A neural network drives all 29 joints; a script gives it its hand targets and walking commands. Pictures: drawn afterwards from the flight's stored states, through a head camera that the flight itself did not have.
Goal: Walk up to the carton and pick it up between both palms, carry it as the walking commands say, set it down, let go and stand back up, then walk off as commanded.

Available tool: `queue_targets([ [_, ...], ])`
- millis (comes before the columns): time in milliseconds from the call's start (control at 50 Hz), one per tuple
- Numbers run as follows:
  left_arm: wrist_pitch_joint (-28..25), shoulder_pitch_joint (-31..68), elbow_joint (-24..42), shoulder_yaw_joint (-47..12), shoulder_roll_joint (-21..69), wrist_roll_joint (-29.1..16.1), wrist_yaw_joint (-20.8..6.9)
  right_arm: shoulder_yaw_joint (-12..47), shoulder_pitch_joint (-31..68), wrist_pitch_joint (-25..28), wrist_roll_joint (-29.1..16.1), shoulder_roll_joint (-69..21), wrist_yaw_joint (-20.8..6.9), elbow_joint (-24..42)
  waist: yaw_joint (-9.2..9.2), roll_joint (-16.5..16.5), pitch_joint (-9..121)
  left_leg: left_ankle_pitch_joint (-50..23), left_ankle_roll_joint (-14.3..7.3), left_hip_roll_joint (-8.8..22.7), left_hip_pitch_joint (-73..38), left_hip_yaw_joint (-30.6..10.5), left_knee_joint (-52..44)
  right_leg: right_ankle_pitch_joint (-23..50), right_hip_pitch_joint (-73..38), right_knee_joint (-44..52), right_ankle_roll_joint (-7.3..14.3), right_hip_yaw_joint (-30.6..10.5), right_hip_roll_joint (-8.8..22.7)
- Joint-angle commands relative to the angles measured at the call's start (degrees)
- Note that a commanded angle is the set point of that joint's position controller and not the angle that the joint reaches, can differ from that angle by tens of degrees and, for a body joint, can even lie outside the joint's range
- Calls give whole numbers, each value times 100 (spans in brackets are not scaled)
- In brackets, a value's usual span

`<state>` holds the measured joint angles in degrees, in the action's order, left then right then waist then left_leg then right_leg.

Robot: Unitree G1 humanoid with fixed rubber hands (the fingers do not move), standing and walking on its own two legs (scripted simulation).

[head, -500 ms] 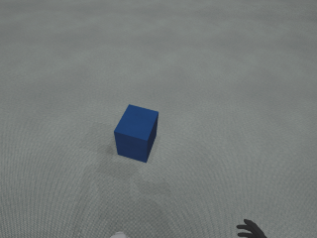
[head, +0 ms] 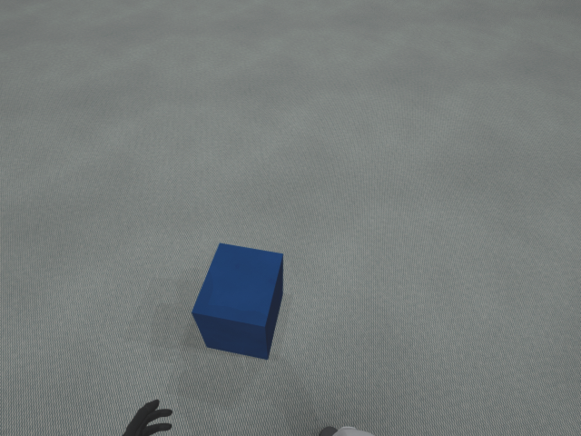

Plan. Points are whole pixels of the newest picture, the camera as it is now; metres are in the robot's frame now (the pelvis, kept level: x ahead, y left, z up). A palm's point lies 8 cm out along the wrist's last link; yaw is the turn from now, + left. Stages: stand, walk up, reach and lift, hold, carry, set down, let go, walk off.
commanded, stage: walk up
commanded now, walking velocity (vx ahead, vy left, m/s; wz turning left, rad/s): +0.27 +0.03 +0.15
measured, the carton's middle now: (243, 301) +0.64 +0.09 -0.62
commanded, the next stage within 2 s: none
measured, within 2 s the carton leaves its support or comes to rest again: neither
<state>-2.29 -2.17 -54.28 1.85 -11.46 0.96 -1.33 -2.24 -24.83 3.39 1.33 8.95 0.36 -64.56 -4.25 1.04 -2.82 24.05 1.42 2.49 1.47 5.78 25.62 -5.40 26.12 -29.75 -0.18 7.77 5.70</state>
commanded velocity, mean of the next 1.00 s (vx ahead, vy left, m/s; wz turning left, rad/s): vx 0.10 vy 0.02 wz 0.01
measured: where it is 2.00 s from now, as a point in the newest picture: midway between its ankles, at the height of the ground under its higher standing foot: outside the picture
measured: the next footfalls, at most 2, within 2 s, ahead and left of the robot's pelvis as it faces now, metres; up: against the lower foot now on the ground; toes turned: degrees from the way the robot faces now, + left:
right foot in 0.02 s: +0.16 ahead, -0.13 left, +0.00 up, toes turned -9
left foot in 0.32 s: +0.17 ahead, +0.15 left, +0.00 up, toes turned +9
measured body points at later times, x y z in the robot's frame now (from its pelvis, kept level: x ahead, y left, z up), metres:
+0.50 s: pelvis +0.13 +0.04 +0.02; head +0.14 +0.06 +0.46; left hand +0.13 +0.28 -0.15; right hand +0.16 -0.19 -0.13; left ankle +0.13 +0.14 -0.73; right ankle +0.14 -0.11 -0.67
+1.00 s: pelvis +0.18 +0.02 +0.02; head +0.18 +0.01 +0.47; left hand +0.21 +0.24 -0.14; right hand +0.15 -0.19 -0.15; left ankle +0.13 +0.14 -0.73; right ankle +0.20 -0.09 -0.73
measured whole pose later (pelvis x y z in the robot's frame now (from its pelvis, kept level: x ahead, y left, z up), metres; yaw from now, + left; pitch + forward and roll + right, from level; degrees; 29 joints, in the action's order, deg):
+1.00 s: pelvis +0.18 +0.02 +0.02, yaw +0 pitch -2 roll +0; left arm -0.3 -10.0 -66.8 1.7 -8.2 0.0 2.5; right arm -1.3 -16.7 0.3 0.5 6.8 2.6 -67.6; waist -0.1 -0.3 -2.1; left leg 14.7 1.4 3.2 3.9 7.6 20.6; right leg -10.4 10.9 -23.0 1.0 5.5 1.5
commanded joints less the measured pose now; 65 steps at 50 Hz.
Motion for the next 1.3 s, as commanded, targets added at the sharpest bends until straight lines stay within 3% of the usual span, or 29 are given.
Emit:
queue_targets([
  [0,-182,-2178,-522,398,-1214,103,183,-72,-58,82,-77,568,75,287,939,1003,1307,-609,-158,79,2292,-91,2617,2151,-3476,577,487,-1718,1526],
  [20,-141,-2498,-537,388,-1550,30,218,-99,-231,25,-132,517,127,368,958,1415,1556,1058,-135,-189,2805,-421,3857,3343,-3717,956,871,-2813,2453],
  [40,-111,-2114,-428,450,-1515,-20,240,-113,-563,-15,-140,516,146,167,873,1384,1703,1037,-35,96,3119,-711,4694,3051,-3707,778,1202,-2734,2601],
  [80,-72,-1566,-288,363,-1121,28,309,-155,5,-98,-18,638,61,311,755,841,1177,575,-13,388,3419,-855,4992,1191,-2895,1173,1178,-2420,2196],
  [120,-62,-1132,-319,311,-786,52,311,-161,286,-241,35,572,-40,378,449,533,574,158,80,475,2960,-836,4466,586,-1544,1481,1033,-1630,1871],
  [160,-78,-866,-382,244,-587,122,232,-52,94,-292,-6,305,-39,343,239,984,364,-164,34,437,2288,-577,3112,-348,-700,1604,649,-891,1207],
  [200,-28,-763,-349,304,-737,156,199,5,386,-321,-43,281,-99,454,291,1105,236,-302,63,335,1919,-291,1971,-1562,-409,1793,640,-730,1022],
  [240,16,-1024,-407,323,-821,142,160,-11,678,-228,-65,389,-113,549,368,967,330,-491,98,267,1600,23,1338,-1704,-489,1755,724,-750,993],
  [300,95,-945,-468,235,-748,122,121,-66,89,-177,-19,593,-56,232,-10,256,415,-886,100,94,216,229,627,-2803,354,1109,494,-719,773],
  [320,91,-889,-459,167,-525,112,126,-117,-253,-142,15,864,-22,182,-112,-281,254,-333,-74,625,-5,-481,-35,-2990,713,372,310,-513,476],
  [340,117,-805,-291,69,-147,16,136,-227,-449,-105,89,1406,24,274,-287,-2015,3,1311,-456,1941,490,-2389,-1535,-2770,1174,-1143,-40,121,-206],
  [360,185,-587,-231,80,-171,44,128,-240,-309,-141,100,1525,46,286,-291,-2067,-368,1883,-870,2456,859,-2969,-2238,-2670,1273,-2326,-47,-159,-195],
  [420,174,-1031,-412,83,-305,63,68,-97,665,-41,49,1002,86,406,253,-1013,-466,307,-819,1875,968,-1878,-1962,-1395,1054,-2735,11,-581,74],
  [440,192,-1259,-521,76,-311,45,77,-33,944,3,46,893,104,555,387,-995,-281,-1544,-738,1586,843,-1296,-1605,-1143,632,-2565,-48,-551,-10],
  [460,244,-1580,-646,76,-282,-10,166,42,1198,20,-35,725,167,590,647,-867,-220,-5288,-746,1383,955,-553,-804,-1407,-18,-2293,-92,-589,-156],
  [480,269,-1738,-703,28,-182,-65,206,72,997,71,-64,634,171,516,618,-995,182,-6535,-678,1337,444,-360,-517,-1421,-188,-1899,-112,-501,-258],
  [520,303,-1575,-665,-23,-177,-119,253,55,783,3,-55,639,191,376,498,-1198,476,-6169,-736,1259,73,-240,-404,-1337,-358,-1169,-154,-442,-315],
  [600,306,-1600,-755,-25,-59,-96,324,-62,863,-237,-89,735,199,374,617,-936,282,-3411,-656,1090,739,-455,-266,-317,-1279,538,-36,-209,-305],
  [640,183,-1570,-802,92,-524,-42,357,5,548,-271,-102,368,176,367,540,177,440,-1661,-319,552,1359,-268,201,1295,-2030,738,133,-861,585],
  [660,176,-1288,-804,88,-619,-86,345,70,398,-339,-158,118,190,273,471,938,354,-721,-116,125,1267,-89,53,1601,-1727,1032,453,-1442,947],
  [680,178,-1272,-868,53,-678,-37,338,75,302,-392,-134,206,206,164,415,1046,366,-515,-23,61,930,-26,39,1154,-1545,1211,515,-1685,914],
  [760,209,-951,-936,48,-276,-91,388,38,373,-371,-80,219,196,-79,431,397,-77,-1251,-34,425,647,-162,-673,112,-1254,1283,238,-1111,411],
  [840,158,-1175,-1104,29,-122,-102,362,27,464,-269,-93,235,218,-141,485,-97,166,-1835,-91,581,429,-257,-851,972,-1670,950,134,-730,185],
  [1080,177,-1150,-1242,47,-57,-63,378,58,322,-294,-75,140,245,-351,448,-36,-152,-1397,-59,534,649,-281,-1005,259,-1717,1163,104,-715,160],
  [1100,211,-1401,-1223,221,-606,88,378,-36,532,-296,181,524,242,-173,543,-20,-215,-842,-114,479,876,158,-260,-69,-1422,934,203,-1081,257],
  [1120,322,-2840,-1627,260,-1229,237,537,-204,776,-551,278,809,87,205,869,-636,-130,396,151,-111,2384,319,1542,-1590,-2273,1473,899,-3582,1606],
  [1140,391,-3115,-1583,379,-1356,261,663,-100,925,-667,352,581,32,459,1057,-35,-29,656,230,89,3338,-618,2979,-2804,-2296,1946,1134,-4501,2379],
  [1200,350,-1892,-912,403,-1008,204,621,-226,1052,-586,229,612,-31,864,600,569,-331,-337,297,432,3186,-995,3502,-2508,-1065,2046,933,-3363,1732],
  [1280,299,-2027,-835,404,-1008,237,567,-151,942,-662,168,455,-97,1013,602,948,28,-214,326,162,2575,-628,2423,-1858,-888,1788,722,-2624,1210],
])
